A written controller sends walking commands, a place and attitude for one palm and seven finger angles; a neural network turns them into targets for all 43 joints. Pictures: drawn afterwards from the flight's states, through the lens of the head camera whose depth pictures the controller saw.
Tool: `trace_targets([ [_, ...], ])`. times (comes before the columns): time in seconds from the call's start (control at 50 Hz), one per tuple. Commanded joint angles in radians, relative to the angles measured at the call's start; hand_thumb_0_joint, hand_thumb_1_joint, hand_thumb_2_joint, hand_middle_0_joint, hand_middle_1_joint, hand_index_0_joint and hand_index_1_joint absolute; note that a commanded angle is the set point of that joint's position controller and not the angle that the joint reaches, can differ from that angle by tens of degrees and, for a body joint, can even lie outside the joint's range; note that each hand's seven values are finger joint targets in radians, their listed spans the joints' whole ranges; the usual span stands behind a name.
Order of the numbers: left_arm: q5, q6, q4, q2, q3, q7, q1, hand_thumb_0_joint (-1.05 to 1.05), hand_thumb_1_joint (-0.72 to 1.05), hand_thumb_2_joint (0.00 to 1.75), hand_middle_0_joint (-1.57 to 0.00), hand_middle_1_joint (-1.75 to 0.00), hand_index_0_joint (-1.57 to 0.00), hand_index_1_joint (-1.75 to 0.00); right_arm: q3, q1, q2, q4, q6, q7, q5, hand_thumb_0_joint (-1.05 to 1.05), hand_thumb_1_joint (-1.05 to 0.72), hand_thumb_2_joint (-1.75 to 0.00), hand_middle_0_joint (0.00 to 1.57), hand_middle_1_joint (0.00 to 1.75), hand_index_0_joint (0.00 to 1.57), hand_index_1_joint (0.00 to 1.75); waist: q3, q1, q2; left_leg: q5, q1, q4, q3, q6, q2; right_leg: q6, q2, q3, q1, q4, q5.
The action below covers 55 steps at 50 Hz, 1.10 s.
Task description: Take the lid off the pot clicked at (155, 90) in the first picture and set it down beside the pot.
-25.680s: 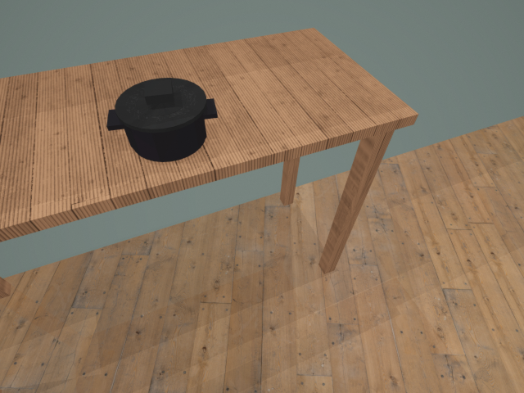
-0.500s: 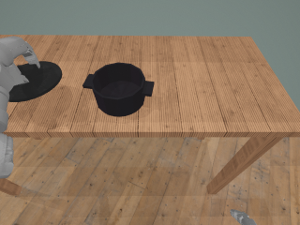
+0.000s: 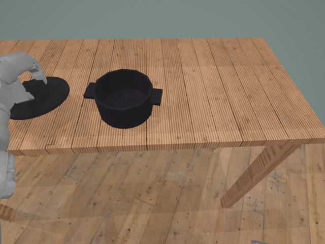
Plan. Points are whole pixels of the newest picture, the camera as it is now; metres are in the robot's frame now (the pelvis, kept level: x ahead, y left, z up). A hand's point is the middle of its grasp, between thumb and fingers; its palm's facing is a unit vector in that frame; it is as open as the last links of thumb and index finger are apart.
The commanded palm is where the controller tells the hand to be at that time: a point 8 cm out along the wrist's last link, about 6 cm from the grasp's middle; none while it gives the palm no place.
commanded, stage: lower the lid onto the table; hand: left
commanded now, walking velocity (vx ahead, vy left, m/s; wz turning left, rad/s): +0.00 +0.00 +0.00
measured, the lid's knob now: (31, 88) +0.47 +0.33 +0.13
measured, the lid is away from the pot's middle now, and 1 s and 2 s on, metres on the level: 0.22 0.24 0.24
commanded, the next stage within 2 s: open the fingers wide in 0.86 s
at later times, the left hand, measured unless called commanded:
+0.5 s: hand (22, 105) +0.41 +0.33 +0.12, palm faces -0.45 -0.19 -0.87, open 8.3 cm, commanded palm +0.43 +0.33 +0.19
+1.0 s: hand (27, 106) +0.43 +0.33 +0.10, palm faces -0.47 -0.18 -0.86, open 8.4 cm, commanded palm +0.44 +0.33 +0.15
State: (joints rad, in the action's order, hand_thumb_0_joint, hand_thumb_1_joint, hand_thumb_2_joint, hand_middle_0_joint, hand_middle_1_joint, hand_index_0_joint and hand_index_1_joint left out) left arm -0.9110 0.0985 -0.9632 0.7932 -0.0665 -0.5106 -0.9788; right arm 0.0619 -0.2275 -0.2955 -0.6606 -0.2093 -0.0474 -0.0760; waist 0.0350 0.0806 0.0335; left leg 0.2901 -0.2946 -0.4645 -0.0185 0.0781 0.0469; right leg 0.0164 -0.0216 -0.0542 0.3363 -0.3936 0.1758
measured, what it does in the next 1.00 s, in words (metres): stands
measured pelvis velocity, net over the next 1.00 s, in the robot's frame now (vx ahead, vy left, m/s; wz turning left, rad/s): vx -0.01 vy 0.00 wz -0.01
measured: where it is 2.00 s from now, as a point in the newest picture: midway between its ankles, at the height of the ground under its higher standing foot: outside the picture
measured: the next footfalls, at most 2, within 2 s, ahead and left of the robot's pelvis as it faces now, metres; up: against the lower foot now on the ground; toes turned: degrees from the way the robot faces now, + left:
none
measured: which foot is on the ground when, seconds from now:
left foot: down 0.00-1.00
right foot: down 0.00-1.00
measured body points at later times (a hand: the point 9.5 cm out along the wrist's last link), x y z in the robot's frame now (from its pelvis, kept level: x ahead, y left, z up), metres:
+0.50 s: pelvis -0.01 +0.00 +0.00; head +0.04 +0.01 +0.44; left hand +0.43 +0.34 +0.17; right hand +0.09 -0.26 -0.12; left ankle -0.04 +0.07 -0.74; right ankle +0.01 -0.14 -0.74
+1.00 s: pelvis -0.01 +0.00 -0.01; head +0.05 +0.02 +0.44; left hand +0.45 +0.34 +0.15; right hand +0.03 -0.28 -0.13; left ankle -0.04 +0.07 -0.74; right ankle +0.01 -0.14 -0.74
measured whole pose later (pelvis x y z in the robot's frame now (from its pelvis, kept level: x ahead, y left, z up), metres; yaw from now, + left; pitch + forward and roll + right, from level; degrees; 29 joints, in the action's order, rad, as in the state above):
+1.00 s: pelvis -0.01 +0.00 -0.01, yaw -1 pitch +10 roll -2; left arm -0.95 -0.04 -1.17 0.83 -0.08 -0.46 -1.05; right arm 0.05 -0.29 -0.30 -0.70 -0.22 -0.08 -0.08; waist 0.05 0.10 0.01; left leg 0.33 -0.44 -0.60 -0.02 0.08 0.03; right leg 0.01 -0.01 -0.05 0.47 -0.49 0.20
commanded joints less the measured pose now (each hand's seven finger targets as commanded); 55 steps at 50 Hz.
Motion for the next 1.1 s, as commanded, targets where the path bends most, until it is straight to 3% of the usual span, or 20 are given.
trace_targets([
  [0.0,0.003,-0.009,0.238,0.360,0.092,0.056,-0.509,0.00,0.57,1.10,-0.77,-0.98,-0.76,-0.92,-0.059,0.034,-0.170,0.109,0.028,-0.008,-0.002,0.00,-0.90,-0.90,0.20,0.30,0.20,0.30,0.424,-0.015,0.114,-0.686,0.206,-0.014,0.078,-0.028,-0.030,-0.067,0.060,0.001,-0.157,-0.027,-0.266],
  [0.02,-0.002,-0.014,0.287,0.395,0.119,0.060,-0.533,0.00,0.57,1.10,-0.77,-0.98,-0.76,-0.92,-0.058,0.030,-0.164,0.111,0.030,-0.007,0.002,0.00,-0.90,-0.90,0.20,0.30,0.20,0.30,0.461,-0.017,0.136,-0.684,0.220,-0.012,0.081,-0.027,-0.029,-0.064,0.057,0.010,-0.176,-0.029,-0.269],
  [0.06,0.002,-0.019,0.249,0.364,0.100,0.059,-0.511,0.00,0.57,1.10,-0.77,-0.98,-0.76,-0.92,-0.056,0.030,-0.160,0.107,0.029,-0.010,0.002,0.00,-0.90,-0.90,0.20,0.30,0.20,0.30,0.439,-0.010,0.128,-0.691,0.211,-0.018,0.079,-0.023,-0.027,-0.064,0.059,0.006,-0.165,-0.030,-0.275],
  [0.12,0.004,-0.027,0.271,0.390,0.120,0.061,-0.519,0.00,0.57,1.10,-0.77,-0.98,-0.76,-0.92,-0.059,0.025,-0.164,0.104,0.027,-0.009,0.002,0.00,-0.90,-0.90,0.20,0.30,0.20,0.30,0.439,-0.009,0.116,-0.646,0.203,-0.015,0.078,-0.024,-0.028,-0.063,0.059,0.008,-0.164,-0.025,-0.253],
  [0.2,0.012,-0.029,0.202,0.312,0.042,0.058,-0.539,0.00,0.57,1.10,-0.77,-0.98,-0.76,-0.92,-0.058,0.025,-0.168,0.091,0.022,-0.017,-0.003,0.00,-0.90,-0.90,0.20,0.30,0.20,0.30,0.373,0.009,0.123,-0.564,0.176,-0.012,0.069,-0.021,-0.025,-0.069,0.062,-0.004,-0.112,-0.016,-0.208],
  [0.3,0.008,-0.052,0.212,0.337,0.056,0.071,-0.583,0.00,0.57,1.10,-0.77,-0.98,-0.76,-0.92,-0.056,0.007,-0.169,0.078,0.039,-0.029,0.001,0.00,-0.90,-0.90,0.20,0.30,0.20,0.30,0.432,0.007,0.170,-0.584,0.222,-0.022,0.081,-0.034,-0.025,-0.074,0.068,-0.005,-0.100,-0.023,-0.200],
  [0.32,0.001,-0.057,0.210,0.370,0.087,0.076,-0.584,0.00,0.57,1.10,-0.77,-0.98,-0.76,-0.92,-0.053,0.000,-0.163,0.074,0.040,-0.030,0.003,0.00,-0.90,-0.90,0.20,0.30,0.20,0.30,0.449,0.004,0.148,-0.581,0.210,-0.023,0.079,-0.027,-0.022,-0.069,0.066,0.001,-0.124,-0.029,-0.213],
  [0.38,0.008,-0.066,0.155,0.287,0.022,0.070,-0.595,0.00,0.57,1.10,-0.77,-0.98,-0.76,-0.92,-0.053,-0.004,-0.160,0.064,0.043,-0.036,0.000,0.00,-0.90,-0.90,0.20,0.30,0.20,0.30,0.407,0.016,0.119,-0.532,0.185,-0.015,0.077,-0.022,-0.024,-0.067,0.065,-0.008,-0.100,-0.026,-0.190],
  [0.42,0.003,-0.073,0.173,0.319,0.046,0.075,-0.603,0.00,0.57,1.10,-0.77,-0.98,-0.76,-0.92,-0.054,-0.010,-0.164,0.062,0.043,-0.035,0.001,0.00,-0.90,-0.90,0.20,0.30,0.20,0.30,0.425,0.013,0.124,-0.560,0.197,-0.019,0.082,-0.032,-0.029,-0.067,0.067,-0.007,-0.096,-0.032,-0.192],
  [0.6,-0.009,-0.103,0.071,0.289,0.024,0.083,-0.578,0.00,0.57,1.10,-0.77,-0.98,-0.76,-0.92,-0.056,-0.027,-0.167,0.053,0.035,-0.040,0.000,0.00,-0.90,-0.90,0.20,0.30,0.20,0.30,0.394,0.015,0.122,-0.542,0.153,-0.039,0.071,-0.031,-0.025,-0.071,0.072,-0.011,-0.070,-0.049,-0.192],
  [0.64,-0.018,-0.107,0.029,0.333,0.055,0.086,-0.560,0.00,0.57,1.10,-0.77,-0.98,-0.76,-0.92,-0.053,-0.041,-0.168,0.047,0.028,-0.041,0.001,0.00,-0.90,-0.90,0.20,0.30,0.20,0.30,0.388,0.013,0.084,-0.490,0.099,-0.039,0.057,-0.018,-0.023,-0.065,0.068,-0.004,-0.095,-0.057,-0.200],
  [0.68,-0.018,-0.109,-0.007,0.301,0.031,0.083,-0.539,0.00,0.57,1.10,-0.77,-0.98,-0.76,-0.92,-0.053,-0.046,-0.166,0.050,0.024,-0.043,-0.001,0.00,-0.90,-0.90,0.20,0.30,0.20,0.30,0.375,0.016,0.054,-0.466,0.068,-0.040,0.053,-0.013,-0.020,-0.063,0.067,-0.006,-0.099,-0.062,-0.198],
  [0.74,-0.018,-0.110,-0.036,0.271,0.004,0.084,-0.536,0.00,0.57,1.10,-0.77,-0.98,-0.76,-0.92,-0.058,-0.063,-0.174,0.037,0.021,-0.043,-0.004,0.00,-0.90,-0.90,0.20,0.30,0.20,0.30,0.347,0.028,0.062,-0.433,0.063,-0.050,0.050,-0.013,-0.024,-0.062,0.070,-0.008,-0.048,-0.066,-0.167],
  [0.82,-0.030,-0.121,-0.047,0.339,0.040,0.089,-0.541,0.00,0.57,1.10,-0.77,-0.98,-0.76,-0.92,-0.055,-0.080,-0.177,0.034,0.018,-0.048,-0.006,0.00,-0.90,-0.90,0.20,0.30,0.20,0.30,0.378,0.024,0.057,-0.408,0.027,-0.064,0.038,-0.008,-0.017,-0.061,0.070,-0.001,-0.071,-0.083,-0.185],
  [0.9,-0.029,-0.127,-0.050,0.281,-0.007,0.089,-0.569,0.00,0.57,1.10,-0.77,-0.98,-0.76,-0.92,-0.061,-0.094,-0.183,0.026,0.021,-0.051,-0.009,0.00,-0.90,-0.90,0.20,0.30,0.20,0.30,0.378,0.038,0.096,-0.448,0.068,-0.081,0.057,-0.017,-0.025,-0.065,0.077,-0.012,0.006,-0.090,-0.158],
  [0.92,-0.032,-0.128,-0.037,0.309,0.021,0.091,-0.573,0.00,0.57,1.10,-0.77,-0.98,-0.76,-0.92,-0.064,-0.102,-0.181,0.025,0.020,-0.051,-0.005,0.00,-0.90,-0.90,0.20,0.30,0.20,0.30,0.405,0.036,0.103,-0.441,0.075,-0.088,0.057,-0.016,-0.025,-0.061,0.077,-0.007,0.000,-0.093,-0.152],
  [0.94,-0.031,-0.134,-0.076,0.273,0.024,0.089,-0.412,0.00,0.57,1.10,-0.77,-0.98,-0.76,-0.92,-0.066,-0.100,-0.169,0.052,0.020,-0.039,-0.007,0.00,-0.90,-0.90,0.20,0.30,0.20,0.30,0.396,0.015,0.091,-0.481,0.060,-0.099,0.060,-0.020,-0.019,-0.064,0.078,-0.012,-0.009,-0.104,-0.161],
  [0.96,-0.050,-0.205,0.090,0.314,0.092,0.109,-0.388,0.00,0.56,1.09,-0.76,-0.98,-0.75,-0.92,-0.076,-0.104,-0.171,0.064,0.003,-0.045,0.005,0.00,-0.90,-0.90,0.20,0.30,0.20,0.30,0.386,0.006,0.050,-0.503,0.050,-0.107,0.055,-0.019,-0.035,-0.069,0.080,-0.013,0.011,-0.105,-0.162],
  [1.04,-0.032,-0.249,0.082,0.257,0.048,0.120,-0.403,0.00,0.51,1.02,-0.71,-0.98,-0.70,-0.93,-0.081,-0.081,-0.167,0.064,-0.028,-0.050,0.002,0.00,-0.90,-0.90,0.20,0.30,0.20,0.30,0.326,0.029,0.053,-0.406,0.019,-0.103,0.048,-0.008,-0.034,-0.066,0.074,-0.008,0.048,-0.096,-0.107],
  [1.08,-0.029,-0.254,0.080,0.365,0.131,0.123,-0.399,0.00,0.48,0.99,-0.69,-0.97,-0.68,-0.93,-0.080,-0.080,-0.173,0.071,-0.039,-0.054,0.002,0.00,-0.90,-0.90,0.20,0.30,0.20,0.30,0.348,0.013,0.048,-0.362,-0.010,-0.099,0.042,-0.005,-0.025,-0.069,0.073,-0.004,0.015,-0.104,-0.100],
])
